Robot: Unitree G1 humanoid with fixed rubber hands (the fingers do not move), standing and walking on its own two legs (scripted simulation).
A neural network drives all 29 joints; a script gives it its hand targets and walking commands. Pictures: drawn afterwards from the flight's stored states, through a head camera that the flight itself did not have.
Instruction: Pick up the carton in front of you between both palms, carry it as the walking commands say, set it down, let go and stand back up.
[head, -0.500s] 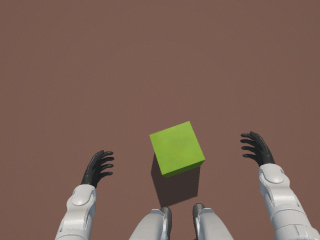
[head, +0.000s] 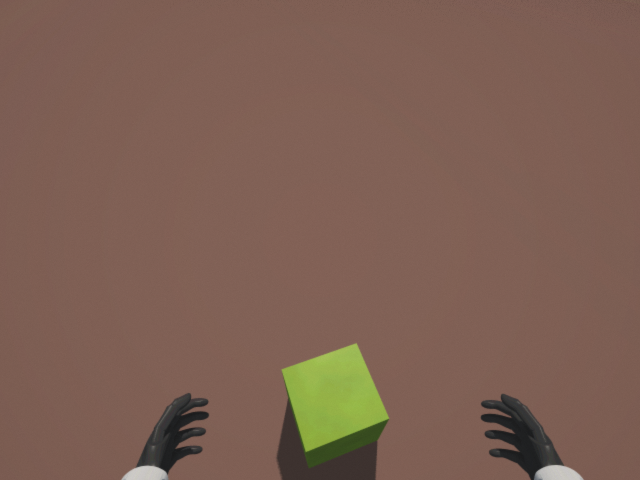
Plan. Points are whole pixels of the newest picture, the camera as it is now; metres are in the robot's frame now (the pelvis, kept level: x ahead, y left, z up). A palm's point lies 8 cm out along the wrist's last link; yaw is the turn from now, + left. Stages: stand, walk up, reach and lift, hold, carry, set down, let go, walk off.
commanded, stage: let go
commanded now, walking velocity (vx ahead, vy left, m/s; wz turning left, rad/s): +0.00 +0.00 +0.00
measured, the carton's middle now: (332, 406) +0.37 +0.00 -0.65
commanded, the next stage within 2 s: stand in 0.34 s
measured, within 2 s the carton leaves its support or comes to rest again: neither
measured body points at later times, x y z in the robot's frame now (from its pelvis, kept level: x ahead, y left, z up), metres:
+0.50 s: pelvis -0.02 -0.01 -0.01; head -0.02 +0.01 +0.44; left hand +0.13 +0.27 -0.10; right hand +0.13 -0.28 -0.08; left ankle -0.05 +0.08 -0.74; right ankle -0.03 -0.12 -0.74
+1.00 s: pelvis -0.01 +0.00 +0.00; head +0.01 +0.01 +0.45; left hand +0.14 +0.29 -0.11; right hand +0.12 -0.30 -0.10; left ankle -0.05 +0.08 -0.74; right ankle -0.03 -0.12 -0.74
